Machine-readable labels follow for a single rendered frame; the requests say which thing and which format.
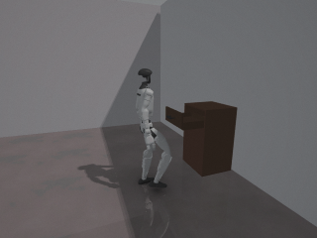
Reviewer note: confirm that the robot right hand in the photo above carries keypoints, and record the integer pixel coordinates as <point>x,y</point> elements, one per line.
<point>150,141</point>

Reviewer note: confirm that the robot left upper arm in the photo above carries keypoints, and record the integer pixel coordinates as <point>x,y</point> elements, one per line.
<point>137,105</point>

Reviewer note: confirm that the right robot forearm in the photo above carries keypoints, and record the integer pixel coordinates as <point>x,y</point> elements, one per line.
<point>145,119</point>

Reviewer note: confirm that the robot right upper arm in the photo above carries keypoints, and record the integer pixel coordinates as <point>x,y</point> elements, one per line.
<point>148,94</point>

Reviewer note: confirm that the robot torso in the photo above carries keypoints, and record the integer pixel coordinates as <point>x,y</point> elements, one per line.
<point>141,96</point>

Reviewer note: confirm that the cabinet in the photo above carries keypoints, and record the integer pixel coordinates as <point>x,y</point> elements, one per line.
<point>209,150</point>

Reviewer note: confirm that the robot left shin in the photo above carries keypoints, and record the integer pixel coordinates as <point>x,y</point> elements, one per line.
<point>146,163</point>

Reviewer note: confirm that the drawer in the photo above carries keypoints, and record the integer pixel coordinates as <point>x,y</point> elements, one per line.
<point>184,120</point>

